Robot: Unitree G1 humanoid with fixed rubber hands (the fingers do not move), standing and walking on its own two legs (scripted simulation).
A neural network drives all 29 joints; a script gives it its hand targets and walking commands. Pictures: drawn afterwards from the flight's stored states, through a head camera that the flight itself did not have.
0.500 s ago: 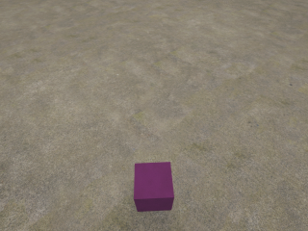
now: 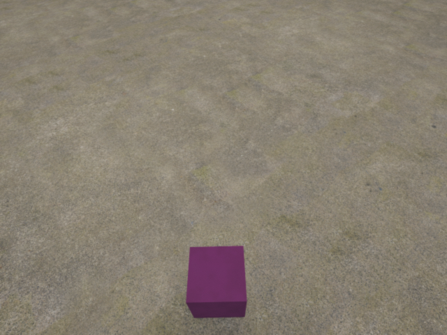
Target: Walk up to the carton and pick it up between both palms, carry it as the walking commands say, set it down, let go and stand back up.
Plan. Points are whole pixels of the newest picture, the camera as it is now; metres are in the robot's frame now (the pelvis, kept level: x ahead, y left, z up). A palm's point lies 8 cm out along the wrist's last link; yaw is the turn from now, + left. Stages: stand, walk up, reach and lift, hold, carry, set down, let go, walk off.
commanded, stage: walk up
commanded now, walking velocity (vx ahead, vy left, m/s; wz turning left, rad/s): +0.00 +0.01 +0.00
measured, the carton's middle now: (218, 283) +0.40 +0.08 -0.65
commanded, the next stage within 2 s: stand in 0.18 s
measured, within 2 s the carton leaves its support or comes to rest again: neither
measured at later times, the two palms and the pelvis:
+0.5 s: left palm out of the picture -0.02 +0.25 -0.14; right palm out of the picture -0.05 -0.18 -0.15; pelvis -0.02 +0.02 +0.00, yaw -1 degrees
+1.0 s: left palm out of the picture -0.05 +0.26 -0.14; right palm out of the picture -0.05 -0.18 -0.14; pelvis -0.03 +0.03 +0.00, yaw +0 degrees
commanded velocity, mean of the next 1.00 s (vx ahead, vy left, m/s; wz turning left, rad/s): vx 0.00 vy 0.00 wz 0.00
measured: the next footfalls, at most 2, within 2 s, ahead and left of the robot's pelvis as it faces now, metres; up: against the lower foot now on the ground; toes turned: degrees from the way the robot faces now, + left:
none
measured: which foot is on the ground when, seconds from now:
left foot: down 0.00-1.00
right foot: down 0.00-1.00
